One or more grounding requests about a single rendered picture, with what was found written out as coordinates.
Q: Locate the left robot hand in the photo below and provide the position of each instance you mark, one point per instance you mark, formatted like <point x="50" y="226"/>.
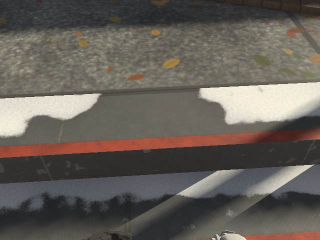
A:
<point x="110" y="235"/>

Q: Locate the right robot shin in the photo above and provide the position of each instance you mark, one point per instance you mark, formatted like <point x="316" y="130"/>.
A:
<point x="228" y="232"/>

